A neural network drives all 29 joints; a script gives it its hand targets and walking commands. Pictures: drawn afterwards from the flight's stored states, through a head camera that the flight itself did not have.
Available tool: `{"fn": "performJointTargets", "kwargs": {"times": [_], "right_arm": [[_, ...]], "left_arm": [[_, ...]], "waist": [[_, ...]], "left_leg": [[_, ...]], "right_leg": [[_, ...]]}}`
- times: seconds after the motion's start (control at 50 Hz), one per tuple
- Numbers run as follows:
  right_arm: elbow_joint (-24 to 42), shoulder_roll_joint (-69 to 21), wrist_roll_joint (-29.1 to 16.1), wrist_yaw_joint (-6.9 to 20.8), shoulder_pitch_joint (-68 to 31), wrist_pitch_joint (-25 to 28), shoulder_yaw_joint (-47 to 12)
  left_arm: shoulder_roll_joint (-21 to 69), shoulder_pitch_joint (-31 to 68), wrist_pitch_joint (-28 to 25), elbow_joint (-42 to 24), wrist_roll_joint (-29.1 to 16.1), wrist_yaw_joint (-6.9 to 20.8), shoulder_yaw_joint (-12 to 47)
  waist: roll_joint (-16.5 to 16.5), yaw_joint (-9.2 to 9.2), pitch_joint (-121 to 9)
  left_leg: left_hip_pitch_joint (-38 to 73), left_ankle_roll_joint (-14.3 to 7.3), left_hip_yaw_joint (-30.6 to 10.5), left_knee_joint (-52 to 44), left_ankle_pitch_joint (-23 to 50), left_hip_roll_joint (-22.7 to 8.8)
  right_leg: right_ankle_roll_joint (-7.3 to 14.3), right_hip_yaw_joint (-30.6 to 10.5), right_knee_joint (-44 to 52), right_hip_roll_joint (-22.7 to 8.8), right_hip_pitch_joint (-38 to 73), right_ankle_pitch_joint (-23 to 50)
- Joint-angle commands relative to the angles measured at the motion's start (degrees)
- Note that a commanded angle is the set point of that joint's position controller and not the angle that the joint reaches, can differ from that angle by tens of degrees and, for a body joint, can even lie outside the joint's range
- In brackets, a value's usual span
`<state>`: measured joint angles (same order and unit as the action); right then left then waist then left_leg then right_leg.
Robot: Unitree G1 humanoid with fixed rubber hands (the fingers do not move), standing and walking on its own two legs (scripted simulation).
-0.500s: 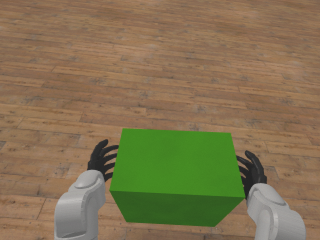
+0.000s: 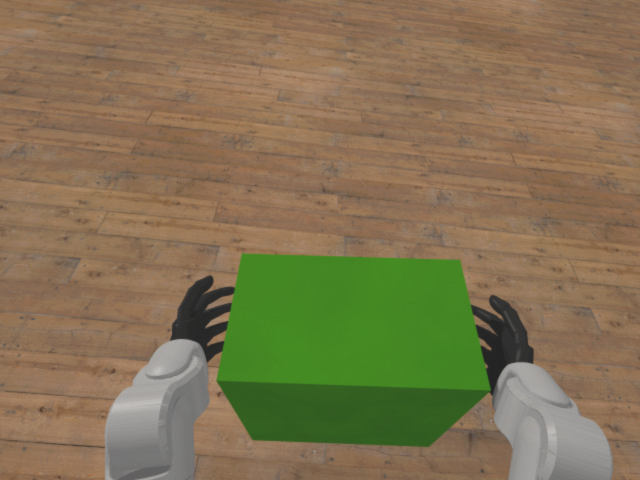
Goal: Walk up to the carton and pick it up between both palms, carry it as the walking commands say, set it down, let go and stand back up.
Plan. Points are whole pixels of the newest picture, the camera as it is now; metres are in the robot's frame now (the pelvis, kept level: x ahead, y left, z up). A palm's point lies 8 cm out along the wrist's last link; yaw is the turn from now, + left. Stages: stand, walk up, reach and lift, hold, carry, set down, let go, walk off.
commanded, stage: carry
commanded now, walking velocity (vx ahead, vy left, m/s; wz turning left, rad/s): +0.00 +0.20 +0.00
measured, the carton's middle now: (344, 360) +0.28 +0.00 +0.00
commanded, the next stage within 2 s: none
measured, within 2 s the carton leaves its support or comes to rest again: neither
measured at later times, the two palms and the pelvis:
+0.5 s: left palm out of the picture +0.18 +0.39 +0.08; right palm (298, 411) +0.18 +0.05 +0.09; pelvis -0.07 +0.21 +0.01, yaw +0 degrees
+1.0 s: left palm out of the picture +0.12 +0.52 +0.09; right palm out of the picture +0.10 +0.19 +0.09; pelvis -0.14 +0.36 +0.01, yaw -2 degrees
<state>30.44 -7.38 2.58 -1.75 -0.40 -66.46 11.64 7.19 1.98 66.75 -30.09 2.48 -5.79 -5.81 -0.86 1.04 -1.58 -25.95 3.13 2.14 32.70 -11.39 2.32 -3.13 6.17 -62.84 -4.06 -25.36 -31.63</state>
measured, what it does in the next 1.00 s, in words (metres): steps to the left: right foot, then left foot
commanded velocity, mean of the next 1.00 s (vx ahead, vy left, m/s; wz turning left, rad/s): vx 0.00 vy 0.03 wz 0.00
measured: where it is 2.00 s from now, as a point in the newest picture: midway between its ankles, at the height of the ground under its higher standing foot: outside the picture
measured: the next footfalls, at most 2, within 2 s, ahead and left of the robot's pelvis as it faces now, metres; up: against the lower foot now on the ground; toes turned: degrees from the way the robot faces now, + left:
right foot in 0.08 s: -0.03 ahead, -0.16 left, +0.00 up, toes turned -12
left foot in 0.18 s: +0.04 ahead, +0.17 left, +0.00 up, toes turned +0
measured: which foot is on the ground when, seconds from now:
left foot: down 0.00-0.02, up 0.04-0.16, down 0.18-0.46, up 0.48-0.58, down 0.60-0.98, up 1.00-1.00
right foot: up 0.00-0.06, down 0.08-0.18, up 0.20-0.52, down 0.54-0.62, up 0.64-1.00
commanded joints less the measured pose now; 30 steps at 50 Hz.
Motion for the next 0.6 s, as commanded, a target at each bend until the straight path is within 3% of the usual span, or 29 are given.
{"fn": "performJointTargets", "kwargs": {"times": [0.0,0.02,0.04,0.06,0.08,0.1,0.12,0.14,0.16,0.18,0.2,0.22,0.24,0.28,0.32,0.34,0.36,0.38,0.4,0.42,0.44,0.46,0.48,0.5,0.52,0.54,0.56,0.58], "right_arm": [[6.16,-43.03,-18.70,5.21,-21.03,1.29,-45.00],[9.19,-41.52,-18.38,5.08,-24.58,1.98,-46.82],[7.56,-41.07,-17.03,4.64,-23.53,1.50,-46.03],[6.34,-40.98,-15.69,3.56,-22.07,1.63,-43.95],[3.07,-39.28,-13.20,2.67,-18.34,1.36,-41.24],[4.58,-36.89,-13.27,2.75,-17.78,0.65,-41.95],[7.60,-37.67,-14.98,3.21,-21.74,0.46,-44.08],[7.93,-35.42,-15.65,3.11,-24.81,0.11,-43.62],[6.83,-35.76,-16.14,3.19,-24.77,-0.28,-43.66],[6.73,-36.47,-15.89,3.50,-23.68,-0.14,-42.85],[7.66,-39.19,-16.63,3.96,-25.39,0.28,-43.47],[9.26,-42.35,-17.46,4.35,-26.87,0.53,-44.52],[9.58,-43.55,-17.77,4.92,-26.26,0.91,-44.27],[6.21,-43.54,-17.31,5.40,-24.52,0.52,-44.01],[3.66,-42.40,-17.07,5.70,-21.23,0.73,-41.66],[3.28,-42.01,-17.40,5.98,-20.27,0.75,-40.94],[2.69,-41.87,-17.28,6.17,-19.36,0.49,-40.62],[3.14,-41.95,-16.92,6.03,-20.71,0.57,-40.64],[3.20,-41.10,-16.70,5.60,-20.11,0.62,-41.09],[4.64,-43.56,-18.17,5.28,-18.50,0.78,-43.20],[4.64,-42.64,-19.91,5.54,-21.98,1.23,-44.65],[5.43,-40.58,-18.88,5.51,-23.15,1.30,-46.07],[6.19,-41.26,-17.82,4.83,-24.15,1.42,-45.50],[5.67,-41.57,-16.35,3.62,-22.12,1.88,-43.74],[2.97,-38.78,-13.47,2.70,-19.29,1.88,-39.92],[3.31,-37.19,-12.97,2.39,-18.01,1.37,-40.17],[7.05,-36.43,-14.50,2.92,-21.55,1.02,-42.35],[8.29,-33.58,-15.65,2.60,-24.94,0.29,-42.96]], "left_arm": [[47.75,25.11,-1.94,-9.00,-17.81,5.76,42.03],[46.24,21.42,-1.86,-7.89,-17.49,6.49,41.99],[44.81,20.62,-1.30,-8.22,-17.60,7.12,42.42],[43.98,22.54,-0.91,-9.72,-18.79,7.82,42.22],[41.78,22.38,-0.01,-8.37,-18.68,8.36,41.49],[40.11,21.35,0.28,-6.49,-17.83,8.04,40.23],[39.07,19.33,-0.02,-5.67,-16.84,7.97,38.00],[38.09,20.47,0.72,-6.56,-16.65,7.58,38.07],[38.37,21.39,1.02,-7.10,-16.52,7.04,39.21],[39.39,21.85,0.78,-6.51,-16.41,6.84,39.40],[42.04,26.36,0.27,-8.34,-17.67,6.85,41.14],[45.37,27.58,-0.12,-8.15,-18.57,7.02,41.65],[48.05,27.81,-0.62,-8.10,-19.41,6.95,42.60],[48.37,25.46,-0.22,-5.35,-18.66,6.75,42.83],[48.10,25.72,-0.53,-5.92,-18.34,6.17,44.00],[47.74,26.35,-0.78,-7.66,-18.33,5.80,44.70],[47.43,26.81,-0.70,-8.40,-18.48,5.39,45.87],[46.67,24.87,-0.87,-8.28,-18.87,5.09,45.99],[46.37,22.31,-0.63,-6.89,-18.28,4.94,45.05],[47.86,25.61,-1.51,-7.42,-18.21,5.29,43.50],[47.60,25.10,-1.80,-6.68,-17.18,5.56,42.03],[44.14,21.45,-1.29,-5.70,-15.98,6.17,41.92],[44.24,22.12,-1.29,-7.46,-16.71,7.23,42.22],[44.10,25.31,-1.10,-10.00,-18.32,7.99,42.78],[41.82,26.33,-0.35,-9.22,-19.02,8.38,42.36],[39.76,23.26,0.24,-5.63,-18.18,7.99,40.89],[38.51,21.32,0.12,-5.87,-17.31,7.93,38.91],[37.16,20.20,1.05,-4.80,-16.61,7.49,38.07]], "waist": [[23.94,1.52,-21.09],[13.65,0.32,-20.03],[11.06,-0.32,-16.03],[10.24,-1.03,-14.92],[6.90,-1.34,-14.04],[17.64,-2.34,-12.94],[19.37,-2.43,-11.43],[-4.54,-0.90,-8.11],[-19.07,0.07,-7.97],[-17.22,-0.05,-9.26],[-15.48,-0.71,-9.15],[-9.08,-0.91,-11.41],[-8.83,-0.91,-14.85],[-10.35,-0.74,-18.82],[-16.50,-0.42,-19.35],[-21.36,-0.28,-18.20],[-25.15,0.59,-16.88],[-26.32,2.93,-16.20],[-18.73,5.51,-16.83],[25.93,2.73,-19.47],[26.82,1.94,-19.95],[13.47,0.00,-17.15],[10.55,-0.16,-14.04],[10.36,-1.51,-15.89],[3.83,-2.18,-13.20],[8.41,-3.14,-14.09],[1.30,-1.97,-11.50],[-15.24,0.05,-8.13]], "left_leg": [[-0.42,10.64,-14.99,54.27,-25.39,-7.23],[-6.44,2.35,-19.47,45.59,-26.05,-10.57],[-13.58,-1.06,-16.06,32.73,-28.87,-9.06],[-10.14,-2.14,-11.33,18.93,-28.23,-8.84],[-4.89,-2.17,-3.38,14.02,-23.78,-4.57],[6.46,-3.35,-2.39,1.88,-21.19,-5.44],[14.45,-2.20,-2.66,-0.48,-13.37,-4.82],[14.98,-1.22,-14.85,-8.63,2.77,-13.02],[12.49,-4.03,-30.27,-13.40,21.20,-21.25],[11.11,-5.89,-27.58,-12.83,19.85,-21.37],[9.17,-4.81,-26.44,-13.78,17.83,-18.80],[11.11,-2.94,-25.35,-14.02,16.02,-16.61],[16.32,-0.26,-20.58,-12.85,14.59,-14.45],[22.20,2.56,-14.80,-10.24,24.19,-12.70],[21.46,13.83,-6.09,-13.21,33.47,-8.88],[18.14,21.67,-1.70,-16.60,40.02,-6.32],[14.89,31.15,6.52,-18.96,52.92,-3.07],[13.37,39.63,12.93,-13.77,63.23,1.21],[11.88,44.68,15.22,9.30,70.02,5.42],[16.12,29.72,-1.63,54.02,4.27,0.32],[1.29,12.65,-19.75,61.57,-35.30,-7.28],[-1.42,2.01,-24.06,45.74,-32.73,-12.20],[-7.55,-0.70,-16.32,26.82,-35.81,-9.40],[-3.06,-1.45,-9.66,12.58,-33.70,-8.27],[-0.36,-0.23,1.42,4.49,-23.25,-2.68],[9.21,-1.70,0.04,-8.21,-9.20,-4.67],[18.13,-0.67,-8.25,-5.48,4.22,-9.10],[16.42,0.19,-26.74,-9.97,28.00,-21.06]], "right_leg": [[11.67,-12.47,41.99,-20.24,19.66,32.95],[12.01,-16.94,33.93,-22.00,19.68,41.98],[10.37,-17.90,31.12,-22.83,23.65,48.38],[7.69,-10.45,29.55,-21.68,22.36,44.22],[4.96,-2.47,30.48,-18.41,19.32,40.33],[4.38,-3.44,28.78,-18.92,9.72,33.29],[3.06,-2.54,24.43,-14.28,2.15,22.38],[-0.08,4.76,10.36,-5.90,-5.35,0.22],[-1.70,2.33,-3.12,0.37,-11.17,-12.65],[-1.19,-3.10,-6.97,-0.68,-9.27,-11.66],[-0.73,-4.51,-10.23,-0.16,-7.46,-5.65],[0.26,-6.27,-11.19,-0.27,-6.90,-1.33],[0.99,-7.37,-12.85,-1.24,-8.76,2.35],[1.74,-6.93,-13.00,-1.92,-8.96,5.97],[0.73,-2.01,-7.49,0.58,-2.81,2.59],[0.37,2.26,-0.67,2.79,3.43,-0.89],[-0.54,9.60,11.62,5.90,11.90,-7.11],[0.47,14.36,29.21,6.25,20.25,-15.35],[6.19,12.16,50.09,0.67,25.37,-12.39],[9.11,-0.18,56.61,-13.79,13.93,19.90],[9.84,-12.57,39.71,-18.24,17.09,36.42],[8.54,-13.67,32.26,-16.96,13.88,40.56],[7.83,-10.39,29.12,-16.02,19.61,43.42],[4.51,-2.97,26.59,-15.17,21.04,37.81],[3.19,3.26,26.58,-12.02,19.83,30.04],[2.72,4.83,21.77,-11.11,16.41,27.21],[1.60,3.18,13.99,-6.41,1.71,3.34],[-2.05,2.11,1.53,-0.08,-7.40,-8.61]]}}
